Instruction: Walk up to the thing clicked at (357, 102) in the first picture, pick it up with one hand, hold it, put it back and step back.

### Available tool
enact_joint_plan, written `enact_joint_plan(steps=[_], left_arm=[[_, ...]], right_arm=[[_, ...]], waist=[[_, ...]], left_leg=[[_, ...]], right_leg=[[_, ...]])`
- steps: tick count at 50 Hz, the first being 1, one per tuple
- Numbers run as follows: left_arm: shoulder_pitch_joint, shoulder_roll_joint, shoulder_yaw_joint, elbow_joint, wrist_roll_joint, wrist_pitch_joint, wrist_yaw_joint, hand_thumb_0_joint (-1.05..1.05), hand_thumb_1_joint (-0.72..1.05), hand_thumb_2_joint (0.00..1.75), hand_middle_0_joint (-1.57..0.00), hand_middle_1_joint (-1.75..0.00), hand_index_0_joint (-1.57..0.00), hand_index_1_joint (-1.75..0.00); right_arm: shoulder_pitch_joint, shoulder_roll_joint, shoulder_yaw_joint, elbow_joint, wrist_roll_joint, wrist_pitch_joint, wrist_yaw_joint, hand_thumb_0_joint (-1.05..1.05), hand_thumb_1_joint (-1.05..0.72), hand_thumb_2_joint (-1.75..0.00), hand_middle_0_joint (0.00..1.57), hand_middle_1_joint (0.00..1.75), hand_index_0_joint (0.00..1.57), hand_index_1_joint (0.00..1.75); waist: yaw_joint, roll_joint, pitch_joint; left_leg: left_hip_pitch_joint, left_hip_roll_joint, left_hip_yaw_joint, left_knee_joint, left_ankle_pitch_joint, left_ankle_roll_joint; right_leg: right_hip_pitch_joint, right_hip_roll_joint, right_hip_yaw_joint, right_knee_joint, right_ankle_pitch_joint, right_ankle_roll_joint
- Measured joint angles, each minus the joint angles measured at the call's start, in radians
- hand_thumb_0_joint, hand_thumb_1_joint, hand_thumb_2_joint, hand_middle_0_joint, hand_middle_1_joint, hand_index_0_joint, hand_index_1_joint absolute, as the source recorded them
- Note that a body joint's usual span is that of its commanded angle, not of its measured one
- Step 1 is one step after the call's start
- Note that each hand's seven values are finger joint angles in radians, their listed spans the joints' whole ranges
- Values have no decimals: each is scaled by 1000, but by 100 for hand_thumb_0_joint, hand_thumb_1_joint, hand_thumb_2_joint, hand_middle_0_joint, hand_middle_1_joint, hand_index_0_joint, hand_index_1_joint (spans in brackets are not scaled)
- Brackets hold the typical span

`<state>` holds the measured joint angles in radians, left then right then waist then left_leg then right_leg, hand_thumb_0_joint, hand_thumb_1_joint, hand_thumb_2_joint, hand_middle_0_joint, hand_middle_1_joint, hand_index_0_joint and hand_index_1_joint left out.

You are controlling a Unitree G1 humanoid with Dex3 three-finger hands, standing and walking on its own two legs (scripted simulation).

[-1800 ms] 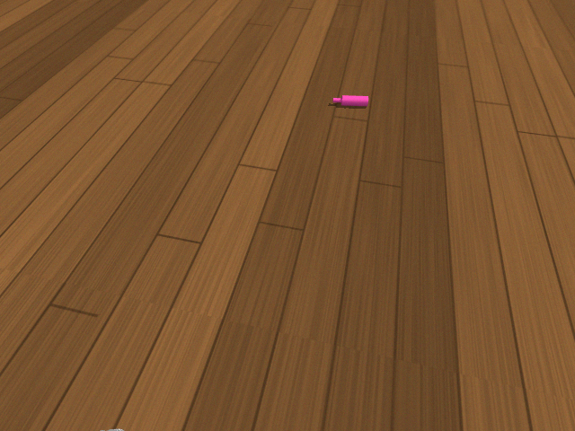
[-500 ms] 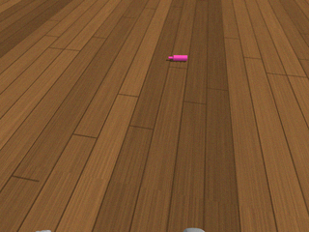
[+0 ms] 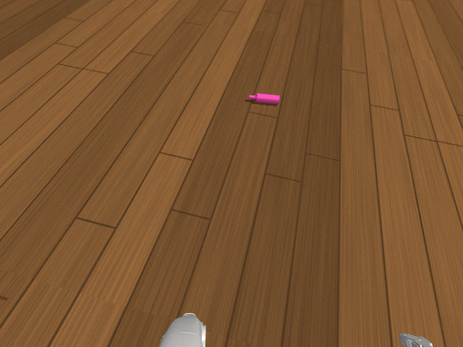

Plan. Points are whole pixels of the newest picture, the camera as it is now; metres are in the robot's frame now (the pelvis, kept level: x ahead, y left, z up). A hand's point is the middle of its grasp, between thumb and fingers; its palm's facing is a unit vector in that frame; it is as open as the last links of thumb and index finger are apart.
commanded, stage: walk up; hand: left
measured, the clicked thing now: (263, 98) +1.73 -0.11 -0.74
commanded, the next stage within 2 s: none
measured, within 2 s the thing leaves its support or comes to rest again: neither
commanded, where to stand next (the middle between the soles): +1.28 -0.38 m, yaw +2 degrees
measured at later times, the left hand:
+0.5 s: hand (167, 198) +0.43 +0.21 -0.12, palm faces -0.08 -0.91 -0.41, open 7.4 cm
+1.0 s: hand (207, 185) +0.52 +0.12 -0.18, palm faces -0.01 -0.95 -0.31, open 7.4 cm
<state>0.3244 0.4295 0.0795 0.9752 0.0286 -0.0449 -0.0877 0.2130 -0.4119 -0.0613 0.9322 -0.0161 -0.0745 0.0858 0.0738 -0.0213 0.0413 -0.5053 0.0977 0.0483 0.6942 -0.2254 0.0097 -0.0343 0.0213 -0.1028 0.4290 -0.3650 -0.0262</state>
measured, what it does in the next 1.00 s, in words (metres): walks ahead: left foot, then right foot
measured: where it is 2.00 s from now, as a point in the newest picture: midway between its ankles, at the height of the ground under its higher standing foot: (299, 201)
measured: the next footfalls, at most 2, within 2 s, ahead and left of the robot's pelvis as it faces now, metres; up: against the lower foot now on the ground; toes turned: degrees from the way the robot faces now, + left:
left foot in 0.04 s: +0.19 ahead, +0.13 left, +0.00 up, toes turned +6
right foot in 0.48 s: +0.42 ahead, -0.22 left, +0.00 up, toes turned -8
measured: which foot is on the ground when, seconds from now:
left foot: up 0.00-0.02, down 0.04-0.50, up 0.52-0.92, down 0.94-1.00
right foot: down 0.00-0.08, up 0.10-0.46, down 0.48-0.98, up 1.00-1.00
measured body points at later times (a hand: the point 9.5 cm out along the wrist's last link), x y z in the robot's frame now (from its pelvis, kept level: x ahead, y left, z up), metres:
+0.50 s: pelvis +0.27 -0.08 -0.02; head +0.28 -0.10 +0.43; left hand +0.43 +0.25 -0.09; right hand +0.26 -0.42 -0.14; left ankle +0.15 +0.12 -0.72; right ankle +0.38 -0.22 -0.73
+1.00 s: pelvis +0.52 -0.15 -0.02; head +0.56 -0.12 +0.43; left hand +0.52 +0.17 -0.15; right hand +0.65 -0.47 -0.10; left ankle +0.62 -0.05 -0.73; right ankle +0.39 -0.23 -0.70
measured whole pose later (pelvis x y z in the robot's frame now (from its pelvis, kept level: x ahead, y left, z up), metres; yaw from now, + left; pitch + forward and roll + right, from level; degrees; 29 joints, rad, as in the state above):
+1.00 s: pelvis +0.52 -0.15 -0.02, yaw -1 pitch -1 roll +0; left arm 0.36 0.42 0.06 0.90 0.01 -0.03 -0.05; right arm 0.20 -0.41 -0.06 0.85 -0.03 -0.10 0.03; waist 0.07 -0.07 0.10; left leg -0.43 0.02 0.12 0.64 -0.19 0.05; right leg -0.14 0.01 -0.08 0.84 -0.51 -0.06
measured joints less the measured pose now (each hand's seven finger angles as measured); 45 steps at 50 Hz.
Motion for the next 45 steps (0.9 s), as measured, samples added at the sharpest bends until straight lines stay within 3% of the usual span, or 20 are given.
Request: enact_joint_plan(steps=[3,4,5,7,10,16,20,23,24,26,29,31,34,38,42,45], left_arm=[[4,11,-3,-8,0,5,1,1,90,89,-21,-30,-21,-30],[-2,11,-2,-7,0,9,6,1,90,89,-21,-30,-21,-30],[-8,3,-4,-6,-1,15,11,1,90,89,-21,-30,-20,-30],[-19,-6,-19,-6,1,22,14,1,90,89,-20,-30,-20,-30],[-50,6,-24,-10,-7,16,12,1,90,89,-20,-30,-20,-30],[-137,40,-1,-62,-17,19,-17,1,90,89,-20,-30,-20,-30],[-180,43,6,-75,-12,24,-41,1,90,89,-20,-30,-20,-30],[-192,44,13,-75,-8,21,-45,1,90,89,-20,-30,-20,-30],[-194,44,17,-76,-6,17,-42,0,90,89,-20,-30,-20,-30],[-206,23,27,-83,-1,0,-27,0,90,89,-20,-30,-20,-30],[-183,-6,16,-100,-19,-15,-9,0,90,89,-20,-30,-20,-30],[-150,-29,2,-98,-26,-14,1,0,90,89,-20,-30,-20,-30],[-93,-43,-11,-85,-26,-15,10,0,90,89,-20,-30,-20,-30],[-28,-40,-17,-73,-19,-17,14,0,90,89,-21,-30,-21,-30],[13,-24,-12,-80,-7,-19,13,1,90,89,-21,-30,-21,-30],[31,-12,-12,-86,-5,-13,14,1,90,89,-21,-30,-21,-30]], right_arm=[[10,-6,-14,-15,-6,-18,-13,1,-90,-89,21,30,20,30],[5,-4,-21,-21,-12,-26,-23,1,-90,-89,21,30,20,30],[6,-5,-24,-32,-15,-32,-33,1,-90,-89,21,30,20,30],[14,-3,-25,-46,-3,-37,-44,1,-90,-89,21,30,20,30],[51,9,-11,-54,7,-41,-53,1,-90,-89,21,30,20,30],[140,1,8,-33,8,-48,-52,1,-90,-89,21,30,20,30],[170,-26,6,-16,7,-45,-52,1,-90,-89,21,30,21,30],[186,-43,2,-3,4,-36,-55,1,-90,-89,21,30,21,30],[190,-47,0,0,5,-32,-57,1,-90,-89,21,30,21,30],[171,-53,-2,14,6,-16,-67,1,-90,-89,21,30,20,30],[131,-38,13,17,11,1,-75,1,-90,-89,21,30,20,30],[98,-37,19,11,20,-2,-70,1,-90,-89,20,30,20,30],[58,-33,21,-25,21,-13,-56,1,-90,-89,20,30,20,30],[32,-27,15,-50,13,-10,-40,1,-90,-89,20,30,20,30],[21,-18,11,-46,6,5,-31,1,-90,-89,20,30,20,30],[9,-11,7,-43,7,7,-33,1,-90,-89,20,30,20,30]], waist=[[-12,-36,5],[-19,-61,17],[-28,-67,22],[-53,-59,22],[-79,-68,16],[-99,-69,21],[-111,-34,21],[-117,-4,-3],[-113,8,-10],[-98,57,8],[-72,47,18],[-55,51,21],[-37,57,24],[-24,55,25],[-5,31,28],[8,12,38]], left_leg=[[72,-23,30,-100,100,12],[78,-41,51,-62,69,15],[83,-45,64,-26,26,17],[122,-39,72,-15,-29,21],[225,-39,86,-96,-39,10],[388,-43,95,-226,-65,-15],[460,-21,92,-246,-121,-42],[493,14,83,-209,-196,-67],[491,34,78,-165,-230,-66],[425,85,19,60,-244,-21],[247,14,-32,416,-225,13],[145,-9,-22,488,-162,27],[30,-7,-14,426,-83,31],[-57,7,-18,266,-3,7],[-55,8,1,55,65,-5],[-3,-13,24,-65,102,7]], right_leg=[[-4,-33,4,140,-120,6],[-41,-60,27,259,-142,-14],[-93,-56,71,394,-148,-24],[-202,-27,119,613,-125,-32],[-348,-42,137,720,-31,-22],[-519,-138,136,505,95,18],[-515,-167,123,292,190,12],[-453,-154,84,206,214,-1],[-428,-137,72,194,220,0],[-415,-93,39,269,160,12],[-362,-92,30,281,96,0],[-296,-80,25,213,101,-9],[-210,-47,19,115,109,-22],[-121,-1,-2,38,86,-38],[-51,27,-23,7,34,-43],[-6,38,-35,24,-32,-40]])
